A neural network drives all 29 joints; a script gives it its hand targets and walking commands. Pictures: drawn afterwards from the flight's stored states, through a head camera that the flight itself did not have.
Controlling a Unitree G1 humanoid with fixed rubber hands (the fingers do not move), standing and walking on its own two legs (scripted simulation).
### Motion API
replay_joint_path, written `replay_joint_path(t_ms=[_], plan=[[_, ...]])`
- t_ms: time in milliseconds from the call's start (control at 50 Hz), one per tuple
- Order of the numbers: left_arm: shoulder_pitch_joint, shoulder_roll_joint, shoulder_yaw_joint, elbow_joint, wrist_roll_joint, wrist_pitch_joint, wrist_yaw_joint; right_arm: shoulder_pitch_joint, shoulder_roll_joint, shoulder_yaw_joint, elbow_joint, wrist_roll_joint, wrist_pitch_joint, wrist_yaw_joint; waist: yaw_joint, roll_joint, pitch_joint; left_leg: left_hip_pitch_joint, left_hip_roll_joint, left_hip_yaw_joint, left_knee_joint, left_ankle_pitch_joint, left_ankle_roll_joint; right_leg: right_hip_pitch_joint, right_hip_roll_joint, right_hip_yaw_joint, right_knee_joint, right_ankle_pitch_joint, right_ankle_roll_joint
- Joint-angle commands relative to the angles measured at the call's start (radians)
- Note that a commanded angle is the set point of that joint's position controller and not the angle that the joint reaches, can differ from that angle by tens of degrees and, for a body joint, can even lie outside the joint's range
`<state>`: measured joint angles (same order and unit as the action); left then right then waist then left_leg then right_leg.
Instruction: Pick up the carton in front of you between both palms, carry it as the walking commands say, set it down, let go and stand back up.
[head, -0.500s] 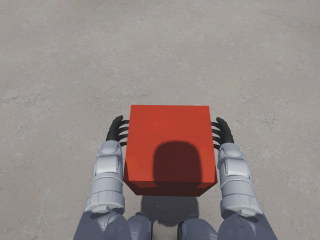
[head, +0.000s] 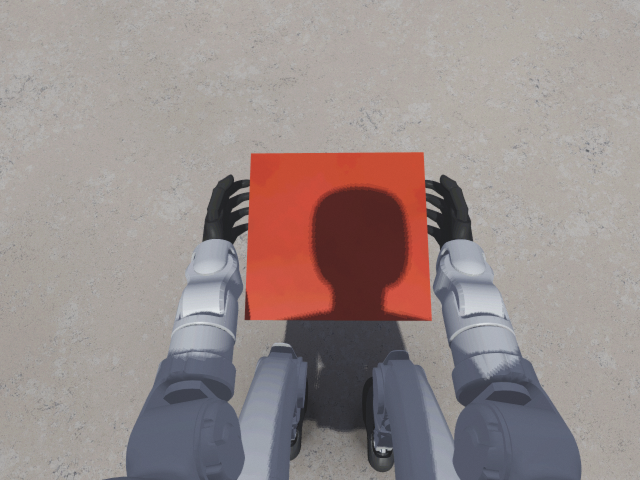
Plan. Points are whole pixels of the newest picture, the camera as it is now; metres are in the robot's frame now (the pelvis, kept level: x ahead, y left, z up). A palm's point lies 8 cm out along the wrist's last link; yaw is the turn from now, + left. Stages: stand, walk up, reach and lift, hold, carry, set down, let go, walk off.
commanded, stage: set down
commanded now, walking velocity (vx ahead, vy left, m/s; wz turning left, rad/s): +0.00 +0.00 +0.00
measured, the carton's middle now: (335, 250) +0.40 +0.02 -0.16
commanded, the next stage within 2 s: none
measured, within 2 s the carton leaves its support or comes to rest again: rests again in 1.34 s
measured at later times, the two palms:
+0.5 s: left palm (242, 248) +0.42 +0.18 -0.24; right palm (416, 245) +0.44 -0.12 -0.24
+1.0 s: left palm (253, 251) +0.46 +0.19 -0.38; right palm (396, 247) +0.48 -0.11 -0.38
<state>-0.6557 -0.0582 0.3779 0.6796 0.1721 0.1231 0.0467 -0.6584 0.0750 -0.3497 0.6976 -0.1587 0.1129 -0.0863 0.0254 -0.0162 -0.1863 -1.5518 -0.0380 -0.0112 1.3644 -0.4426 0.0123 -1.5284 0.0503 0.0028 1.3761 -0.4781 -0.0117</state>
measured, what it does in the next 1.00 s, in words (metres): lowers itself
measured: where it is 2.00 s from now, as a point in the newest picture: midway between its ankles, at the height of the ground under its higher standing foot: (334, 434)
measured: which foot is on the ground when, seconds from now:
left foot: down 0.00-1.00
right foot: down 0.00-1.00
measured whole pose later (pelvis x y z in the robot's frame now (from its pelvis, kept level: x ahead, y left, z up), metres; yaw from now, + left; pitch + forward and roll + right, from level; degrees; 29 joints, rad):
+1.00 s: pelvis -0.04 +0.00 -0.23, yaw -1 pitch +39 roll +0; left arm -1.18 0.20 0.23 0.89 -0.11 0.13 0.14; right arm -1.23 -0.18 -0.12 0.95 0.11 0.12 -0.20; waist 0.06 -0.03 0.20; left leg -2.28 -0.02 0.01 2.14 -0.55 0.00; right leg -2.26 0.07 -0.03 2.16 -0.58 -0.01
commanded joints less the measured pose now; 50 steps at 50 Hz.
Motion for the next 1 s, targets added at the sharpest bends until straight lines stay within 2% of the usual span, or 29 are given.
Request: replay_joint_path(t_ms=[0,200,380,600,820,940,980], plan=[[-0.499,-0.795,-0.458,0.011,-0.045,-0.021,-0.122,-0.519,0.799,0.454,0.003,0.046,-0.027,0.124,0.013,0.011,-0.72,0.398,-0.118,-0.037,-0.061,0.215,-0.029,0.255,0.121,0.037,-0.077,0.187,0.032],[-0.651,-0.742,-0.488,-0.027,-0.116,-0.03,-0.089,-0.672,0.755,0.5,-0.025,0.109,-0.038,0.088,0.028,0.002,-0.878,0.283,-0.126,-0.015,0.123,0.233,-0.037,0.146,0.143,0.018,0.115,0.194,0.038],[-0.761,-0.667,-0.472,-0.018,-0.151,-0.022,-0.069,-0.791,0.687,0.496,-0.012,0.144,-0.033,0.063,0.037,0.0,-0.892,0.176,-0.121,-0.001,0.256,0.205,-0.037,0.034,0.146,0.005,0.252,0.154,0.035],[-0.915,-0.618,-0.437,0.037,-0.176,-0.016,-0.087,-0.952,0.649,0.474,0.055,0.167,-0.027,0.07,0.054,-0.013,-0.876,0.035,-0.107,0.012,0.406,0.196,-0.03,-0.088,0.143,-0.001,0.404,0.14,0.025],[-1.07,-0.567,-0.471,0.076,-0.255,-0.023,-0.116,-1.112,0.607,0.514,0.108,0.243,-0.033,0.087,0.073,-0.026,-0.865,-0.039,-0.082,0.024,0.561,0.23,-0.031,-0.13,0.127,-0.01,0.558,0.172,0.02],[-1.152,-0.571,-0.557,-0.017,-0.341,-0.029,-0.118,-1.189,0.635,0.603,0.021,0.326,-0.039,0.085,0.079,-0.023,-1.051,0.042,-0.075,0.037,0.628,0.328,-0.032,-0.044,0.122,-0.019,0.63,0.265,0.02],[-1.121,-0.602,-0.564,-0.002,-0.36,-0.027,-0.116,-1.187,0.636,0.617,0.007,0.336,-0.04,0.084,0.067,-0.017,-1.051,0.052,-0.078,0.033,0.638,0.341,-0.032,-0.057,0.121,-0.023,0.639,0.266,0.019]])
